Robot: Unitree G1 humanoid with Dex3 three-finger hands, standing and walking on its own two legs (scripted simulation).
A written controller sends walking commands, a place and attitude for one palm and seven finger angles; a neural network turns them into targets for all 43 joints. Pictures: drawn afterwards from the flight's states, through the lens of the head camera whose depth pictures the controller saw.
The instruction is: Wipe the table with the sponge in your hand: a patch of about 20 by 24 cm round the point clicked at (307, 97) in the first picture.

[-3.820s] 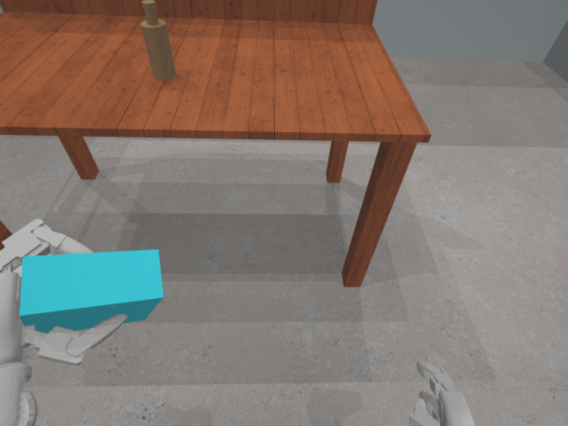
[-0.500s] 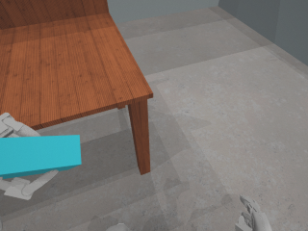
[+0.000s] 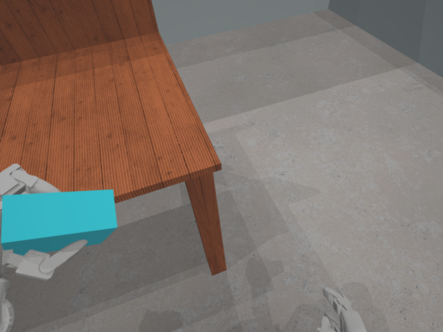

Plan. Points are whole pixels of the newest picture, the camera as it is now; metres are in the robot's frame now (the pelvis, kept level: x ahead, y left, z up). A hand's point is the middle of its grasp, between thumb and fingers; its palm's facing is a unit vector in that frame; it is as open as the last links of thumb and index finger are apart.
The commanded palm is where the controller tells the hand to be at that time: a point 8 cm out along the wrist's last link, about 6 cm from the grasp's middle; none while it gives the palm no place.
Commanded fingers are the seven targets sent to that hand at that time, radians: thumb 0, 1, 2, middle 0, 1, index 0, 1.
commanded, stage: take the last steps up to it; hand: left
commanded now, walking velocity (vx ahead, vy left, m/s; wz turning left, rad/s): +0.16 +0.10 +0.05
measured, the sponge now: (76, 221) +0.23 +0.21 +0.16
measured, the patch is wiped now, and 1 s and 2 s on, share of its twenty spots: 0.00 0.00 0.00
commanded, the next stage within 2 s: come to a stop and stand still in 0.02 s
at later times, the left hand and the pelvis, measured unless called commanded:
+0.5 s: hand (57, 186) +0.28 +0.26 +0.17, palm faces +0.39 -0.81 -0.44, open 9.6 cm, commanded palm +0.22 +0.29 +0.19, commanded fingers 0.00 0.10 1.30 -1.20 -1.60 -1.20 -1.60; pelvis +0.05 +0.01 +0.01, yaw -1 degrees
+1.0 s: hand (89, 237) +0.20 +0.18 +0.17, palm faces +0.37 -0.84 -0.40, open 9.6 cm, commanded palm +0.15 +0.23 +0.19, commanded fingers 0.00 0.10 1.30 -1.20 -1.60 -1.20 -1.60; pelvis -0.02 -0.05 +0.01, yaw +0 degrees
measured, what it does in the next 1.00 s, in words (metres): steps on the spot: left foot, then right foot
